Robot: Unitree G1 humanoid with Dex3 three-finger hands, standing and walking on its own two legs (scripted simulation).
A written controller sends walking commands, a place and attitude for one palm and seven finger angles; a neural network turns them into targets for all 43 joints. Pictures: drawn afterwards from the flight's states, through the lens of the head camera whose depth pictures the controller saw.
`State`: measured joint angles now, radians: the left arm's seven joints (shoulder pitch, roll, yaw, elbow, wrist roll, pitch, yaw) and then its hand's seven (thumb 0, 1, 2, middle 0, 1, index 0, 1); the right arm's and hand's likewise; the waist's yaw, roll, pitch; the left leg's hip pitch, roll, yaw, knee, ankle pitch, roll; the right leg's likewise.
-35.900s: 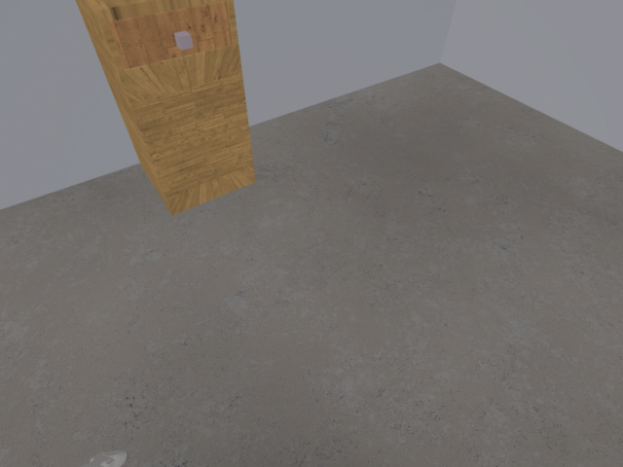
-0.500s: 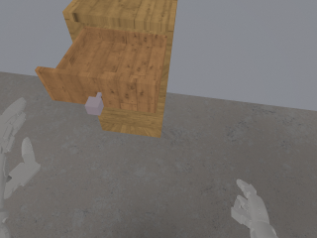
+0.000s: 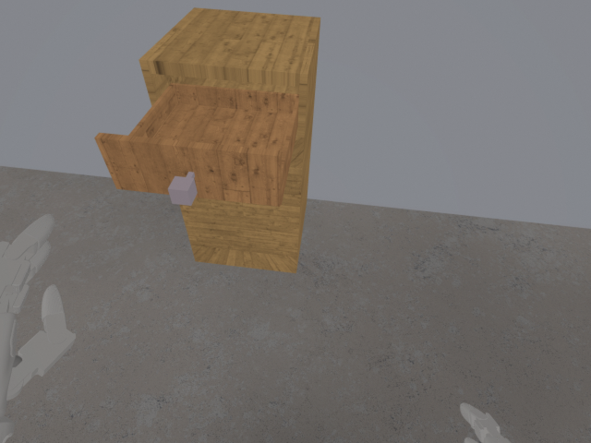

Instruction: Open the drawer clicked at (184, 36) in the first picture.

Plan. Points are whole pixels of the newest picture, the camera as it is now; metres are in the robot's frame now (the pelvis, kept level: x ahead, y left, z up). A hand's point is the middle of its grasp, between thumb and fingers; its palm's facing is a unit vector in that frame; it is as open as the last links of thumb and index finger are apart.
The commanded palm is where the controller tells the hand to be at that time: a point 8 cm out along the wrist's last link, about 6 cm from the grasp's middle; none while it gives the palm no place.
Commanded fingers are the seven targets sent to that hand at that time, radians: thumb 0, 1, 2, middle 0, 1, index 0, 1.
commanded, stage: stop stepping back and stand still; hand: left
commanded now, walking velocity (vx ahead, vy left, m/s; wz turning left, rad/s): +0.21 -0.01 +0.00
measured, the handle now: (186, 184) +0.62 +0.24 -0.02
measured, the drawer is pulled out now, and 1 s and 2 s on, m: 0.30 0.30 0.30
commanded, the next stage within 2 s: let the arm hang, fingers relaxed in 0.34 s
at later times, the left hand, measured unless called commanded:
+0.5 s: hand (81, 360) +0.19 +0.23 +0.11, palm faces +0.29 -0.83 -0.49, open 7.4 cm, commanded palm none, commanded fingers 0.00 0.90 0.90 -0.20 -0.30 -0.20 -0.30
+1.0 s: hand out of the picture -0.05 +0.21 -0.16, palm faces +0.08 -0.97 -0.25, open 7.3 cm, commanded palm none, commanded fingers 0.00 0.90 0.90 -0.20 -0.30 -0.20 -0.30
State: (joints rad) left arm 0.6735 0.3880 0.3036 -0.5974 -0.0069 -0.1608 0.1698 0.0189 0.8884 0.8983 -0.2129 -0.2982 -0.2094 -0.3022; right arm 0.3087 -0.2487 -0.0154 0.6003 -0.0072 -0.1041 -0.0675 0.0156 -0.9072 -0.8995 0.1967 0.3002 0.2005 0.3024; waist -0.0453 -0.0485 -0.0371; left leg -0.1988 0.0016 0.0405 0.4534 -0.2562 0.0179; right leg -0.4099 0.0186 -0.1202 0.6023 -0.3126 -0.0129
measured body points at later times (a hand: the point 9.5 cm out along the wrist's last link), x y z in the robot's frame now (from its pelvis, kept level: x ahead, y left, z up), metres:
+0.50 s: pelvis -0.01 -0.01 +0.00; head +0.00 -0.02 +0.45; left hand +0.17 +0.27 +0.14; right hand +0.17 -0.26 -0.09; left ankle +0.00 +0.11 -0.74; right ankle +0.04 -0.06 -0.73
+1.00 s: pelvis +0.00 +0.01 +0.01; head +0.02 +0.01 +0.46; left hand -0.05 +0.26 -0.14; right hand -0.02 -0.21 -0.15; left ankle +0.00 +0.12 -0.74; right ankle +0.04 -0.06 -0.74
